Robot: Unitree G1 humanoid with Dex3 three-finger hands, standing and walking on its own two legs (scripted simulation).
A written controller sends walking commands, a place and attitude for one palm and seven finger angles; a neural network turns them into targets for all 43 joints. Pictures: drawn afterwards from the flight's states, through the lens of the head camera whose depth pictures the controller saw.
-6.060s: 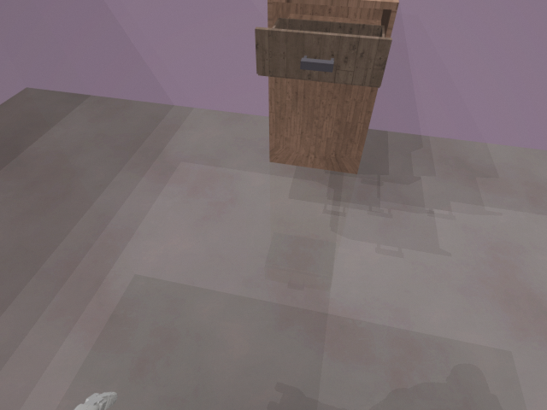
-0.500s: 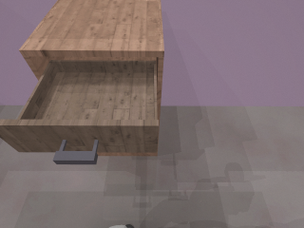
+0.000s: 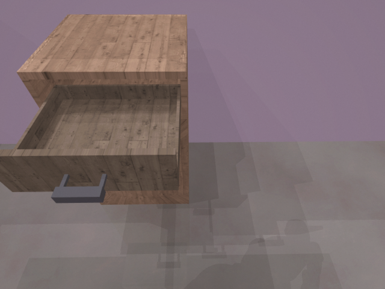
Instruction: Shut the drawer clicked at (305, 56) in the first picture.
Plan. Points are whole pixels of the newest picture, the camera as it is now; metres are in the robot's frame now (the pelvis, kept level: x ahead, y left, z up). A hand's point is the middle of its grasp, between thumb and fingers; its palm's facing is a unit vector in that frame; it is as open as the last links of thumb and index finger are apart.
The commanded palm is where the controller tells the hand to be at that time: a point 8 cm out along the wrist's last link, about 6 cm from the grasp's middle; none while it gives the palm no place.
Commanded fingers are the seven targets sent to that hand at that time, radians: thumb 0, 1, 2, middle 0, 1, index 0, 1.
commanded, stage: come to a stop and stand still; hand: left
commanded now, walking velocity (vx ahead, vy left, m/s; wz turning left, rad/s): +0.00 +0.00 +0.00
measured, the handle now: (82, 186) +0.34 +0.29 -0.02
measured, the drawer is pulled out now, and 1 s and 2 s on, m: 0.30 0.30 0.30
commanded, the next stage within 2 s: look again from close up in 0.04 s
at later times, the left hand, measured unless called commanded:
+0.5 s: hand out of the picture +0.05 +0.26 -0.18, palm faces +0.02 -0.98 -0.21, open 7.4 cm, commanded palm none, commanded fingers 0.00 0.90 0.90 -0.20 -0.30 -0.20 -0.30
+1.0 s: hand out of the picture -0.03 +0.26 -0.17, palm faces +0.00 -0.98 -0.22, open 7.4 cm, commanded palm none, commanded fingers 0.00 0.90 0.90 -0.20 -0.30 -0.20 -0.30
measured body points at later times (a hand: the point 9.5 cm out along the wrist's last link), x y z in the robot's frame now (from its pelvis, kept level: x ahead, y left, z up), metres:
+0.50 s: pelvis +0.01 +0.07 -0.01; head +0.01 +0.08 +0.44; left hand +0.05 +0.31 -0.16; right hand +0.06 -0.16 -0.15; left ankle +0.03 +0.17 -0.74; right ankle +0.00 -0.06 -0.74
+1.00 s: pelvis +0.00 +0.08 +0.00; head +0.02 +0.07 +0.45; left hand -0.03 +0.31 -0.15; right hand -0.01 -0.15 -0.17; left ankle +0.03 +0.17 -0.74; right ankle +0.00 -0.06 -0.74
